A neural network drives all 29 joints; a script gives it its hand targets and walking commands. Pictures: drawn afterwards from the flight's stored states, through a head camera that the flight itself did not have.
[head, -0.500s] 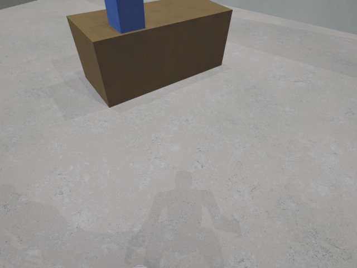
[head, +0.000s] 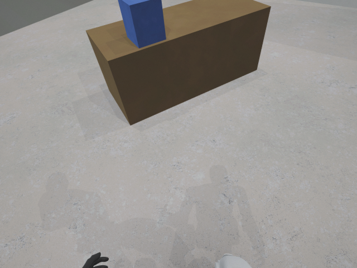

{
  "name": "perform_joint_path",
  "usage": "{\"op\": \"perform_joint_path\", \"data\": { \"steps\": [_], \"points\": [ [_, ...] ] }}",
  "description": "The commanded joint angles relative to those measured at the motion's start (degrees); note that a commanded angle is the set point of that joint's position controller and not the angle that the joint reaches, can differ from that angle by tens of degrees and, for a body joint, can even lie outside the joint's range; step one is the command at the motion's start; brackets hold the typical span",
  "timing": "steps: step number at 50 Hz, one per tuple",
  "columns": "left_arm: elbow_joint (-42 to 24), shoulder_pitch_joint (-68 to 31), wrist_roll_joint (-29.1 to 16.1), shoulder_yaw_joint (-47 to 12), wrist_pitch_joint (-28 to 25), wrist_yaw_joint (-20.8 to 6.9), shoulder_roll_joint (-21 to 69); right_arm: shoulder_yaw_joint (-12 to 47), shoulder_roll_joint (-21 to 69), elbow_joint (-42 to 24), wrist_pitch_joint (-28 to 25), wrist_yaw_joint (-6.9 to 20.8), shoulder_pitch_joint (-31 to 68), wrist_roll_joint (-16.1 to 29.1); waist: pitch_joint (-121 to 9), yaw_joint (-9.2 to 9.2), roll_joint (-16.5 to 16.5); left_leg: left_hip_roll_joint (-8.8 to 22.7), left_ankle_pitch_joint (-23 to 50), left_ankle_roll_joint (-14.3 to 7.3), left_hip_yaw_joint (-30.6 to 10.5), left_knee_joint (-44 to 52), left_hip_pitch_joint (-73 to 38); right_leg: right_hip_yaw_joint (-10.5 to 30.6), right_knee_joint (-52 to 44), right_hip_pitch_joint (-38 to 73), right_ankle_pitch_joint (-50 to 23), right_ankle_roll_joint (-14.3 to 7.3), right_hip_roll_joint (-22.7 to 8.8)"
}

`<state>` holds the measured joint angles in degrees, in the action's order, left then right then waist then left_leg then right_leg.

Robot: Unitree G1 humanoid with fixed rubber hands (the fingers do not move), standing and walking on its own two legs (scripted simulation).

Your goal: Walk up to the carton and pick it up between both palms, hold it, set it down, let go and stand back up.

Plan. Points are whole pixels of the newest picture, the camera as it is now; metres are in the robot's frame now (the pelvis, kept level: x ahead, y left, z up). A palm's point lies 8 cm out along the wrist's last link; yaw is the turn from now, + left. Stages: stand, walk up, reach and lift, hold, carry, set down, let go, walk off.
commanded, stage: walk up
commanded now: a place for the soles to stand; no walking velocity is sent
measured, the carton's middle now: (142, 18) +1.53 +0.19 -0.05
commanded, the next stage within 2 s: none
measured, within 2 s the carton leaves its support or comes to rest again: neither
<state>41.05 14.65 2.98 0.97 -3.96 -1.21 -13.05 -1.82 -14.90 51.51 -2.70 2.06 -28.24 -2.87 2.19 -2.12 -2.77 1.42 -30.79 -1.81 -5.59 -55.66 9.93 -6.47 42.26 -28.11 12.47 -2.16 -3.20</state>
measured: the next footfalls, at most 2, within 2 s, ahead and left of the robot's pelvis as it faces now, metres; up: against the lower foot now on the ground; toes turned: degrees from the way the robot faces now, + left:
left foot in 0.46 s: +0.41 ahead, +0.15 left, +0.00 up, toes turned +14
right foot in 0.86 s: +0.61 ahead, -0.10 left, +0.00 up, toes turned +1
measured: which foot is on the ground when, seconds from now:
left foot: up 0.00-0.44, down 0.46-0.86, up 0.88-1.00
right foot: down 0.00-0.46, up 0.48-0.84, down 0.86-1.00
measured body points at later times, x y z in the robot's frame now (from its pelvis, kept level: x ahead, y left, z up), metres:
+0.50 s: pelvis +0.28 +0.03 +0.00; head +0.31 +0.04 +0.45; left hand +0.12 +0.23 -0.13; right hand +0.47 -0.16 -0.12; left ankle +0.37 +0.14 -0.71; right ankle +0.11 -0.10 -0.68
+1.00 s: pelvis +0.52 -0.01 +0.02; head +0.53 -0.03 +0.47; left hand +0.57 +0.24 -0.09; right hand +0.56 -0.27 -0.13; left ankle +0.46 +0.12 -0.62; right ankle +0.57 -0.10 -0.71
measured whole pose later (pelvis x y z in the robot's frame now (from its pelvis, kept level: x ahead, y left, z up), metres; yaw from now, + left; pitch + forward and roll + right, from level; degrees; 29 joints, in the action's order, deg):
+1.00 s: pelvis +0.52 -0.01 +0.02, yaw +7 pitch -2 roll +1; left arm 42.1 20.2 1.5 0.9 -3.9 0.0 -11.1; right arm -0.4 -16.2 48.9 -0.9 1.9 -23.5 -3.3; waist 2.6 -0.5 -2.6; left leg 2.7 -25.6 -0.1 1.8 -68.5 24.9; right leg -5.4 36.1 -18.4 16.0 -2.3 -2.0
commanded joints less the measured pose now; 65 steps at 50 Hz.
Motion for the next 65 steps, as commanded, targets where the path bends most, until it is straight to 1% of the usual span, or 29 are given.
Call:
{"op": "perform_joint_path", "data": {
  "steps": [1, 3, 4, 6, 12, 16, 20, 22, 23, 24, 25, 26, 29, 31, 34, 38, 40, 42, 43, 44, 45, 46, 49, 52, 54, 57, 60, 63, 65],
  "points": [
    [-1.38, 12.70, -2.25, 3.64, -0.64, 2.40, -13.58, -1.06, -6.39, -8.12, -1.05, -0.27, 1.09, 0.62, 0.40, 5.36, 8.70, 0.98, 7.24, 0.56, -1.62, -24.79, 35.17, 45.40, -32.56, 27.65, 31.58, -6.45, -22.67],
    [-0.09, 10.32, -1.18, 1.81, -1.95, 2.18, -9.35, -0.73, -5.34, -7.93, -1.27, 0.18, 2.77, 0.18, 0.54, 3.67, 7.73, 3.64, 10.79, 0.66, -1.22, -15.89, 31.08, 24.38, -29.56, 22.73, 15.18, -6.39, -17.26],
    [1.20, 10.39, -0.80, 1.21, -2.58, 1.80, -7.54, -0.59, -4.10, -7.38, -1.03, 0.62, 1.78, 0.04, -0.13, 2.57, 8.04, 3.60, 11.88, 0.95, -0.27, -13.28, 28.26, 18.83, -29.74, 20.62, 10.15, -6.40, -15.71],
    [3.37, 12.52, -0.66, 0.70, -3.58, 1.45, -6.41, -0.36, -2.17, -7.33, -0.40, 1.38, 2.49, -0.21, 0.00, 2.05, 7.34, 2.77, 16.20, 1.66, 1.56, -10.46, 28.23, 12.69, -30.28, 20.28, 3.10, -6.92, -14.48],
    [6.84, 16.41, -0.81, 0.05, -3.75, 1.04, -5.75, 0.96, 0.42, -9.93, 0.13, 2.48, 14.73, -0.24, 5.70, 2.93, 6.79, 2.54, 32.49, 2.38, 8.27, 7.12, 30.06, 0.84, -32.46, 19.01, -0.52, -4.60, -11.76],
    [8.81, 19.90, -0.18, 0.27, -3.01, 1.06, -7.08, 1.08, 0.38, -10.52, -0.22, 2.52, 20.98, -0.60, 7.48, 4.06, 7.89, 2.00, 35.89, 0.34, 10.28, 16.98, 23.66, -1.63, -32.04, 19.92, -3.89, -4.55, -12.83],
    [9.55, 21.27, 0.54, 0.66, -0.98, 1.47, -8.35, 0.25, -1.12, -9.14, -0.59, 1.44, 18.41, -1.38, 7.74, 1.93, 6.50, 0.49, 28.40, -1.75, 11.04, 21.64, 15.53, -2.67, -24.57, 23.17, -8.70, -5.25, -14.00],
    [9.23, 21.49, 0.55, 0.54, 0.35, 1.41, -8.79, -1.09, -2.82, -6.73, -1.19, 0.21, 9.55, -2.28, 2.86, -1.86, 3.02, -2.19, 23.68, -3.18, 11.79, 24.09, 1.94, -5.95, -7.19, 20.24, -14.08, -4.76, -11.46],
    [8.74, 23.43, 0.48, 0.00, 0.75, 1.16, -7.66, -2.51, -5.84, -5.12, -1.40, -0.74, 1.45, -2.81, -4.64, -4.56, -1.05, 0.93, 19.48, -4.81, 5.55, 21.29, -12.11, -6.72, 8.74, 12.07, -7.45, -3.49, -7.92],
    [6.83, 26.53, -0.22, -0.96, 0.88, 0.88, -4.90, -4.08, -11.50, -5.89, -1.11, -1.67, -4.90, -1.86, -14.25, -5.85, -10.39, 15.70, 15.34, -9.53, -17.37, 22.24, -24.71, -5.13, 28.51, -1.52, 18.00, -0.84, -0.50],
    [3.34, 24.43, -1.60, -0.30, 1.21, 0.66, -6.98, -4.96, -14.32, -7.78, -0.71, -2.87, -4.84, 1.78, -18.60, -6.28, -6.51, 23.49, 5.05, -15.15, -40.93, 34.89, -27.96, 4.01, 36.36, -11.61, 19.10, 0.48, 2.20],
    [0.98, 16.54, -1.89, 0.41, 0.88, 0.46, -9.30, -4.92, -13.09, -9.01, -0.29, -3.80, -2.05, 3.60, -13.73, -6.18, -1.42, 23.59, 2.77, -14.28, -39.58, 40.14, -22.19, 9.53, 39.42, -13.28, 14.99, 0.65, -0.59],
    [-0.40, 12.42, -1.28, 0.55, 0.46, 0.46, -5.73, -2.26, -6.54, -9.15, -1.72, -3.90, 5.81, 1.48, -0.48, -0.90, 1.36, 20.82, 19.46, -14.55, -16.03, 39.55, -2.04, 10.23, 33.73, -8.15, 13.26, 1.29, -3.91],
    [1.27, 15.43, -0.55, 0.89, 1.05, -0.28, -3.42, -1.35, -4.24, -7.79, -3.02, -2.94, 7.16, 1.06, 1.13, 2.34, 1.76, 17.29, 21.65, -13.54, -7.27, 40.82, 5.94, 9.85, 25.83, -1.88, 12.00, 2.09, -4.11],
    [1.09, 13.89, -0.32, 1.03, 1.27, -1.50, -1.84, -1.54, -5.33, -6.97, -3.81, -2.49, 8.96, 0.58, 3.13, 3.94, -1.21, 14.78, 16.37, -12.13, -1.11, 42.23, 10.59, 7.80, 13.52, -0.40, 5.74, 2.40, -4.45],
    [-0.24, 7.60, -0.28, 1.50, 0.61, -2.25, -2.91, -1.81, -7.51, -5.54, -3.22, -1.62, 7.81, -0.13, 4.48, 2.68, -3.88, 11.45, 0.95, -9.53, 4.02, 41.27, 14.47, 2.84, 0.08, 7.08, -4.01, 2.08, -1.19],
    [-0.59, 6.87, -0.19, 2.11, 0.36, -1.94, -4.20, -1.74, -8.43, -4.87, -2.39, -1.27, 6.53, -0.45, 5.15, 2.62, -2.93, 12.26, -4.37, -8.92, 3.76, 39.16, 15.02, 1.22, -3.06, 10.82, -3.08, 1.71, 0.53],
    [0.28, 11.16, 0.08, 3.08, -0.12, -1.00, -5.79, -0.84, -7.92, -4.59, -1.16, -0.90, 5.60, -0.95, 4.56, 4.76, 1.01, 10.85, -3.87, -7.03, 5.73, 29.60, 16.82, 0.70, -6.73, 18.32, 0.42, 0.61, 2.69],
    [1.35, 17.02, 0.22, 4.03, -0.52, -0.26, -7.87, 0.23, -5.83, -4.60, -0.65, -0.55, 3.81, -1.17, 1.20, 7.18, 6.79, 7.60, 1.39, -5.10, 9.43, 15.65, 18.70, 4.27, -8.56, 25.23, 5.44, -0.17, 1.35],
    [0.78, 22.13, 0.47, 5.25, -0.78, 0.58, -12.66, 1.81, -1.47, -6.23, -0.53, -0.15, 2.15, -0.89, -3.27, 8.81, 18.89, 2.25, 0.68, -1.34, 13.54, -6.59, 24.35, 24.78, -16.60, 29.57, 16.24, -2.61, -12.34],
    [-0.12, 23.39, -1.39, 5.98, -0.06, 1.40, -16.86, 1.08, -3.59, -9.39, 0.07, -0.06, 2.63, -0.66, -3.29, 8.11, 17.49, -1.79, -4.90, 0.92, 8.30, -15.27, 33.48, 51.40, -29.12, 30.92, 25.52, -8.21, -21.31],
    [-0.31, 21.61, -2.59, 5.71, 0.29, 2.17, -15.75, 0.56, -6.27, -10.48, 0.42, -0.34, 5.89, -0.54, 0.24, 8.30, 10.07, 1.87, -0.69, 1.64, 4.06, -19.74, 36.39, 53.53, -31.97, 27.73, 29.62, -9.97, -23.36],
    [-0.88, 14.85, -1.66, 3.15, -0.97, 2.29, -10.35, 0.60, -6.07, -9.60, -0.36, -0.10, 7.15, -0.27, 2.64, 5.20, 7.78, 5.19, 7.97, 2.23, 2.43, -13.33, 33.49, 28.50, -27.70, 23.51, 8.29, -8.95, -16.21],
    [1.42, 14.56, -1.35, 2.09, -2.67, 1.56, -7.18, 0.89, -3.06, -8.31, 0.04, 0.81, 5.04, -0.59, 1.08, 2.63, 7.49, 4.15, 14.43, 3.39, 5.05, -7.11, 27.28, 16.93, -27.93, 20.37, -6.90, -8.83, -12.08],
    [2.74, 15.51, -1.42, 2.04, -3.06, 1.50, -7.01, 1.31, -1.47, -8.75, 0.40, 1.23, 7.35, -0.67, 1.55, 2.36, 7.61, 3.78, 19.74, 3.67, 6.67, -2.64, 27.76, 12.66, -27.56, 20.76, -10.81, -8.71, -10.67],
    [4.03, 16.77, -1.31, 1.81, -3.04, 1.17, -6.54, 1.83, 0.01, -10.07, 0.28, 1.52, 13.62, -0.50, 3.71, 3.32, 7.94, 3.57, 27.09, 3.21, 8.99, 8.40, 25.40, 8.19, -27.44, 19.24, -10.04, -7.61, -9.10],
    [4.99, 18.29, -0.72, 1.85, -2.77, 0.93, -7.73, 1.51, -0.21, -10.63, -0.10, 1.50, 17.86, -0.28, 5.22, 4.13, 9.13, 2.77, 30.05, 1.84, 9.94, 16.04, 19.25, 8.00, -27.64, 17.36, -6.75, -7.18, -10.62],
    [5.57, 18.51, 0.06, 1.89, -1.75, 1.05, -8.70, 0.52, -1.44, -9.58, -0.37, 0.93, 16.06, -0.59, 6.67, 2.64, 8.48, 2.26, 27.78, 0.16, 9.55, 19.95, 12.30, 8.90, -25.42, 16.93, -4.73, -6.68, -12.55],
    [5.71, 18.28, 0.26, 1.74, -0.69, 0.98, -8.89, -0.55, -3.09, -7.87, -0.81, 0.23, 10.25, -1.15, 5.05, -0.28, 5.42, 0.26, 24.44, -0.81, 10.37, 23.10, 2.82, 6.77, -15.34, 15.23, -8.17, -5.72, -11.08]
  ]
}}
